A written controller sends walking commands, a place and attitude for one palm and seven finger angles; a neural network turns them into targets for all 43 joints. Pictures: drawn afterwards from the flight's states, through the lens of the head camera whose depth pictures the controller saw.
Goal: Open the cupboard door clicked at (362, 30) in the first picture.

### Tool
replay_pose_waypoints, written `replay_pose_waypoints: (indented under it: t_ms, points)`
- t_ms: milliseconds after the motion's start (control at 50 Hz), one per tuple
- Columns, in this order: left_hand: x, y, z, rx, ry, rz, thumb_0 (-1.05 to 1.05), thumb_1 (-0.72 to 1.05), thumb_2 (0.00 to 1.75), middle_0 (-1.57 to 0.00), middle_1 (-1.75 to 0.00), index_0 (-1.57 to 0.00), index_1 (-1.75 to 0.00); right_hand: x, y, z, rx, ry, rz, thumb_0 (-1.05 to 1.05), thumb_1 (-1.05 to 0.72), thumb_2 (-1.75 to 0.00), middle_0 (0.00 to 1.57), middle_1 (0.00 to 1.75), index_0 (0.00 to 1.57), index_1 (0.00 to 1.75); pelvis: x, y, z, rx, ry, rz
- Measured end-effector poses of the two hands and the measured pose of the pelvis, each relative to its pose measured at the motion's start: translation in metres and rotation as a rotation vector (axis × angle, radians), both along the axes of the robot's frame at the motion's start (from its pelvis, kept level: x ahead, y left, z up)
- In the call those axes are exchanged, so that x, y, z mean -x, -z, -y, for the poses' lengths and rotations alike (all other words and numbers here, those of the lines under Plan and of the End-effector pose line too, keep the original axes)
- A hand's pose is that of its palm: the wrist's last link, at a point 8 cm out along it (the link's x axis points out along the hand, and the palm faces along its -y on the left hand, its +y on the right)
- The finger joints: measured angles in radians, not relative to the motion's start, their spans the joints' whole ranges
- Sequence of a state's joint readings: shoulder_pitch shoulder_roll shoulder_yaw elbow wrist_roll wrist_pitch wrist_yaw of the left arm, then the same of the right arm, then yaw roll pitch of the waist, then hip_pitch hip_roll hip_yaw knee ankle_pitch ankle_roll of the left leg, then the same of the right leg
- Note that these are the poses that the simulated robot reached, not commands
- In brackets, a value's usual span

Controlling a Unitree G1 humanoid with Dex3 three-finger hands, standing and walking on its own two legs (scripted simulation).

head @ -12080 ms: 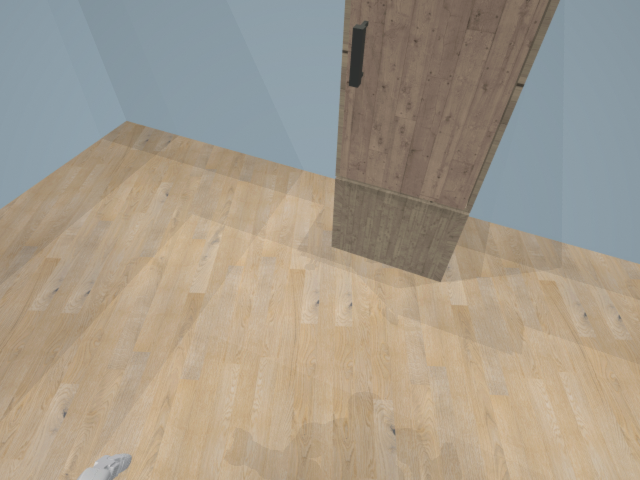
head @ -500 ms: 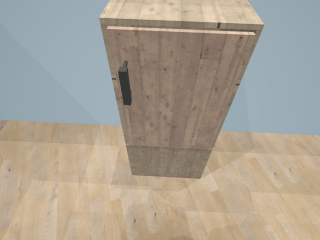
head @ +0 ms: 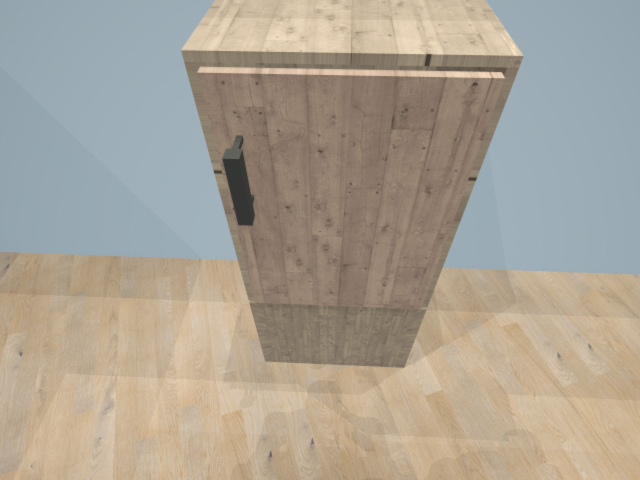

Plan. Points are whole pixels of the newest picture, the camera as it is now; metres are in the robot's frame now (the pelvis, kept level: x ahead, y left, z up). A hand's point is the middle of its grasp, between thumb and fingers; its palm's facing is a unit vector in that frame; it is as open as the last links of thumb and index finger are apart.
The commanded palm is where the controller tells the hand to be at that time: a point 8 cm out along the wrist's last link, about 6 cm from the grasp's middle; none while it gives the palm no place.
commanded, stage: raise the hand with hooked fingers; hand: left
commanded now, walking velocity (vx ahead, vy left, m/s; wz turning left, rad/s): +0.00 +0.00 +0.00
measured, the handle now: (242, 181) +0.55 +0.16 +0.06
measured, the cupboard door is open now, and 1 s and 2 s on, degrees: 0 0 0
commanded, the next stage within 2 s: none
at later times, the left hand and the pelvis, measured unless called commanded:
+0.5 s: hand out of the picture +0.12 +0.19 -0.06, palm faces +0.08 -1.00 +0.00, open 8.7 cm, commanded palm +0.12 +0.25 -0.03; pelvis -0.03 -0.03 -0.07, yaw +3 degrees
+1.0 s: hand (115, 419) +0.18 +0.25 +0.01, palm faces +0.08 -1.00 -0.06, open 11.7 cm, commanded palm +0.16 +0.29 +0.02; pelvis -0.04 +0.01 -0.05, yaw +2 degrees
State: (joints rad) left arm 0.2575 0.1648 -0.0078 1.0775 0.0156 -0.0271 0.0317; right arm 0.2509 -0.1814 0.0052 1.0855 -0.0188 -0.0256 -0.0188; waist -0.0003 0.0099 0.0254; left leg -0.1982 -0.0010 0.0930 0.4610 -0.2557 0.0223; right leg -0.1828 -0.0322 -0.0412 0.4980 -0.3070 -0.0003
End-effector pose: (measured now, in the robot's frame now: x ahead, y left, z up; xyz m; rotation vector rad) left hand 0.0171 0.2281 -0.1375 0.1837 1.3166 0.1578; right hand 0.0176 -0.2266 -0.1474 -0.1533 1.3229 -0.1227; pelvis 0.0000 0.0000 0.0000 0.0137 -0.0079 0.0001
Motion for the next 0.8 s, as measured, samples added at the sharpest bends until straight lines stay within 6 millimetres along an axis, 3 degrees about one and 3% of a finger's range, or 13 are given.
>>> replay_pose_waypoints:
  t_ms: [80,100,220,280,320,360,420,480,540,580,660,740,800]
  points:
    - [-0.005,0.002,0.002,-0.002,0.003,0.003,0.00,0.91,0.90,-0.20,-0.30,-0.20,-0.30,-0.007,-0.002,0.006,0.011,-0.001,0.000,0.00,-0.91,-0.90,0.20,0.30,0.20,0.30,-0.002,0.000,0.003,0.007,0.000,-0.002]
    - [-0.015,-0.003,0.002,0.008,-0.051,0.057,0.01,0.91,0.90,-0.20,-0.30,-0.20,-0.30,-0.011,-0.005,0.008,0.018,0.005,0.031,0.00,-0.91,-0.90,0.20,0.30,0.20,0.30,-0.002,0.001,0.004,0.009,-0.004,-0.006]
    - [-0.127,-0.112,-0.005,-0.031,-0.103,0.836,0.02,0.87,0.88,-0.21,-0.32,-0.20,-0.32,-0.070,-0.027,0.023,0.072,-0.026,0.416,0.01,-0.91,-0.90,0.20,0.30,0.20,0.30,0.002,0.007,0.006,0.001,-0.042,-0.028]
    - [-0.157,-0.147,-0.004,0.004,-0.031,1.118,0.01,0.83,0.86,-0.21,-0.35,-0.21,-0.35,-0.105,-0.038,0.031,0.077,-0.039,0.573,0.01,-0.90,-0.90,0.20,0.30,0.20,0.30,0.009,0.015,0.011,0.001,-0.038,-0.076]
    - [-0.160,-0.150,-0.002,0.050,0.034,1.236,0.01,0.79,0.85,-0.21,-0.38,-0.21,-0.38,-0.126,-0.046,0.036,0.083,-0.061,0.658,0.01,-0.90,-0.90,0.20,0.30,0.20,0.30,0.015,0.025,0.016,-0.004,-0.027,-0.115]
    - [-0.150,-0.139,0.000,0.101,0.109,1.281,0.00,0.75,0.83,-0.21,-0.40,-0.21,-0.40,-0.143,-0.053,0.041,0.091,-0.097,0.729,0.01,-0.90,-0.90,0.20,0.30,0.20,0.30,0.021,0.036,0.021,-0.006,-0.024,-0.141]
    - [-0.120,-0.107,-0.001,0.161,0.160,1.222,0.00,0.69,0.80,-0.22,-0.44,-0.22,-0.44,-0.163,-0.057,0.047,0.113,-0.155,0.803,0.01,-0.90,-0.90,0.20,0.30,0.20,0.30,0.028,0.052,0.026,-0.002,-0.030,-0.173]
    - [-0.089,-0.085,-0.012,0.163,0.093,1.164,0.01,0.61,0.77,-0.23,-0.49,-0.23,-0.49,-0.175,-0.055,0.048,0.136,-0.200,0.837,0.01,-0.90,-0.90,0.20,0.30,0.20,0.30,0.032,0.065,0.028,0.011,-0.043,-0.191]
    - [-0.073,-0.089,-0.024,0.099,0.030,1.224,0.01,0.54,0.74,-0.23,-0.53,-0.23,-0.53,-0.177,-0.046,0.041,0.142,-0.232,0.831,0.01,-0.90,-0.90,0.20,0.30,0.20,0.30,0.035,0.074,0.028,0.033,-0.058,-0.193]
    - [-0.077,-0.102,-0.029,0.061,0.041,1.310,0.01,0.50,0.72,-0.23,-0.56,-0.23,-0.56,-0.173,-0.035,0.034,0.133,-0.249,0.810,0.01,-0.90,-0.90,0.20,0.30,0.20,0.30,0.038,0.078,0.028,0.048,-0.065,-0.191]
    - [-0.110,-0.123,-0.028,0.095,0.168,1.410,0.01,0.40,0.69,-0.24,-0.62,-0.23,-0.62,-0.151,-0.013,0.016,0.088,-0.239,0.747,0.01,-0.90,-0.90,0.20,0.30,0.20,0.30,0.045,0.082,0.024,0.069,-0.071,-0.185]
    - [-0.147,-0.126,-0.026,0.199,0.282,1.288,0.01,0.31,0.65,-0.24,-0.68,-0.24,-0.68,-0.118,-0.003,0.003,0.044,-0.160,0.672,0.01,-0.90,-0.90,0.20,0.30,0.21,0.30,0.049,0.075,0.019,0.065,-0.055,-0.181]
    - [-0.156,-0.128,-0.036,0.225,0.238,1.197,0.01,0.24,0.62,-0.25,-0.72,-0.25,-0.72,-0.094,-0.006,0.000,0.037,-0.093,0.626,0.01,-0.90,-0.90,0.20,0.30,0.21,0.30,0.046,0.065,0.013,0.054,-0.037,-0.179]
